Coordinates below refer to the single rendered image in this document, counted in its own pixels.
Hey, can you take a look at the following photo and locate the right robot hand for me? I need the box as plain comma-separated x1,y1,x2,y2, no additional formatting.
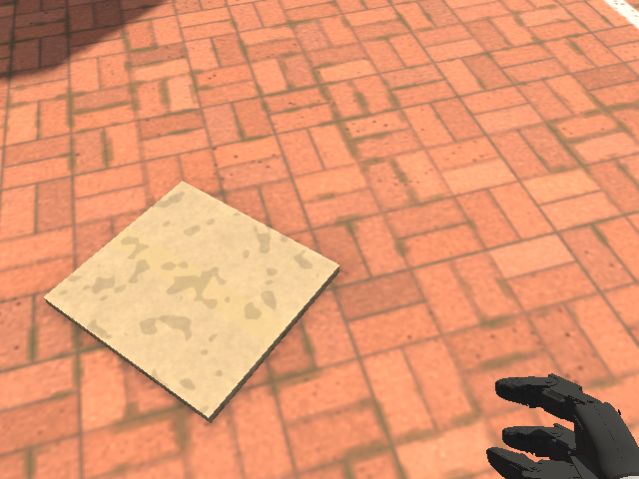
486,373,639,479

